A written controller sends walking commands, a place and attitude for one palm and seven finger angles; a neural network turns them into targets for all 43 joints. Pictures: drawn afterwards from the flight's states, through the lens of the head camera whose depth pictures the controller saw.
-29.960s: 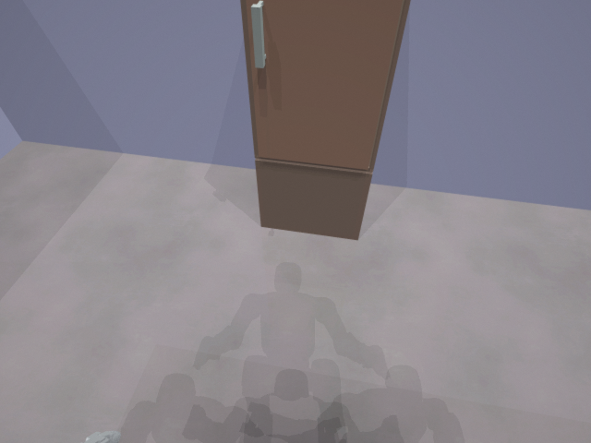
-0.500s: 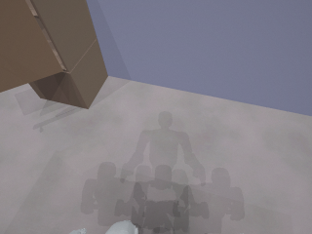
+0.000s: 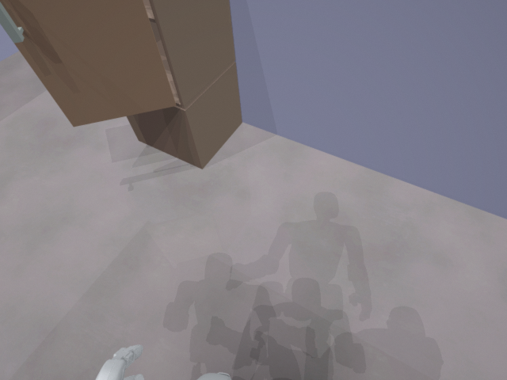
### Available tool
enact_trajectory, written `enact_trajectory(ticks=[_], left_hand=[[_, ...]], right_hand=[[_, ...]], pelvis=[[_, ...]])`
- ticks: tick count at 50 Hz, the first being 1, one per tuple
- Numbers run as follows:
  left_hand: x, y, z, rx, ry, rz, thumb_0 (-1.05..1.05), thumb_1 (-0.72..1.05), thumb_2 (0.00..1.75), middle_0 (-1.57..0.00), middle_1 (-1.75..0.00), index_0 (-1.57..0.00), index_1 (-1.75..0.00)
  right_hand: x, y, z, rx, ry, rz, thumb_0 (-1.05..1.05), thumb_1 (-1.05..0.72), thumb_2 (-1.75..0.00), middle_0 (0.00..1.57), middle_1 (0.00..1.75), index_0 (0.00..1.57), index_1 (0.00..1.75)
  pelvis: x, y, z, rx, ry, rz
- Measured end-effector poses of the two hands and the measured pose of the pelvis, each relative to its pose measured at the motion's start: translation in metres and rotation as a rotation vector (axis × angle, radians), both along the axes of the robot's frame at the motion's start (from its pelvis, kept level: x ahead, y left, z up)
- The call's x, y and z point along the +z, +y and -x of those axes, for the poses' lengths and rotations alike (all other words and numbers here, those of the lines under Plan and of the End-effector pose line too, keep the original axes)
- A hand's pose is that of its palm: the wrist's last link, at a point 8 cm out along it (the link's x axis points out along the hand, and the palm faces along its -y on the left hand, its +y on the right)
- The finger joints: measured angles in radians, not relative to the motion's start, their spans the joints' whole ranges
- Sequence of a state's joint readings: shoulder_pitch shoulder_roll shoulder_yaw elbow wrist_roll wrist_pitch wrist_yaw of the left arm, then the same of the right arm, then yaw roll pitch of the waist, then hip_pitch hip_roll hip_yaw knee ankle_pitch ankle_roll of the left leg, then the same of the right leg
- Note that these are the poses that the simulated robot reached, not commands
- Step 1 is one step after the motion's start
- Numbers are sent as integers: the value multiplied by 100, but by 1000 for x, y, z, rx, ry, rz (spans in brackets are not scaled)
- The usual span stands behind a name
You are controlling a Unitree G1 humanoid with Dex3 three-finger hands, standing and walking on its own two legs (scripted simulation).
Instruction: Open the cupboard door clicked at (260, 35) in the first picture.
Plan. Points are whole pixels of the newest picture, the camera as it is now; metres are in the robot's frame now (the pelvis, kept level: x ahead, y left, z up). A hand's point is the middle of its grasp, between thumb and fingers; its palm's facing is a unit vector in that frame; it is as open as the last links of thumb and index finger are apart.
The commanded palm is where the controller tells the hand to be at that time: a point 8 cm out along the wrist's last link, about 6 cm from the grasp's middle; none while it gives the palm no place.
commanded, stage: turn to face it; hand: left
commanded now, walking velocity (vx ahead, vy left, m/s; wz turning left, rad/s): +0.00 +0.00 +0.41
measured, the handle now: (1, 8) +0.96 +0.72 +0.11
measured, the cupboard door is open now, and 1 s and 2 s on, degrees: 45 45 45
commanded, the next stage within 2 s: take the last steps up to it in 0.22 s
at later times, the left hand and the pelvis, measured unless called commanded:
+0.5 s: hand out of the picture -0.01 +0.22 -0.17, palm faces +0.27 -0.94 -0.22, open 7.4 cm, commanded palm none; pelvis +0.02 +0.02 +0.00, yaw +13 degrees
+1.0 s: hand out of the picture +0.10 +0.22 -0.14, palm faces +0.39 -0.89 -0.23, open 7.2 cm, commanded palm none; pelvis +0.15 +0.04 +0.02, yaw +21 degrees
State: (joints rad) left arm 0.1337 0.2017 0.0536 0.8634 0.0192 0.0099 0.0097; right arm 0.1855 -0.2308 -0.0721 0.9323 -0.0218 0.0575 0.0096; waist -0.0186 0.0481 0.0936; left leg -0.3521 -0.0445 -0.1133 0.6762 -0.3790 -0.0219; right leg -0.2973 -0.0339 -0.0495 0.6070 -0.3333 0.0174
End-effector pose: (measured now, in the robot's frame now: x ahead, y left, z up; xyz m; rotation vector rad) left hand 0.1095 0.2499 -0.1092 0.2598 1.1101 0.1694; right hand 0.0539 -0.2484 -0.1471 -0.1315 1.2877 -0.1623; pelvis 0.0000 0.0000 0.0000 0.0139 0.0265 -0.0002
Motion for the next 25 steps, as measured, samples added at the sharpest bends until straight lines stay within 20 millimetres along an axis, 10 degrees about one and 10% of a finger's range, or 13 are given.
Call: enact_trajectory(ticks=[8, 20, 25], left_hand=[[4, -31, 42, 106, 67, 38, 1, 90, 90, -20, -30, -21, -30], [-31, 1, 131, 315, 223, 92, 0, 91, 90, -20, -30, -21, -30], [-30, 13, 136, 347, 268, 111, 1, 91, 90, -20, -30, -20, -30]], right_hand=[[9, -14, -32, 77, 23, -8, 1, -91, -90, 20, 30, 19, 30], [20, 38, -118, 296, -96, 36, 1, -91, -90, 20, 30, 19, 30], [27, 56, -121, 326, -122, 44, 0, -91, -90, 20, 30, 20, 30]], pelvis=[[13, -15, -8, 99, -18, -28], [-1, 8, -19, 207, -17, 1], [4, 18, -25, 219, -22, 6]])
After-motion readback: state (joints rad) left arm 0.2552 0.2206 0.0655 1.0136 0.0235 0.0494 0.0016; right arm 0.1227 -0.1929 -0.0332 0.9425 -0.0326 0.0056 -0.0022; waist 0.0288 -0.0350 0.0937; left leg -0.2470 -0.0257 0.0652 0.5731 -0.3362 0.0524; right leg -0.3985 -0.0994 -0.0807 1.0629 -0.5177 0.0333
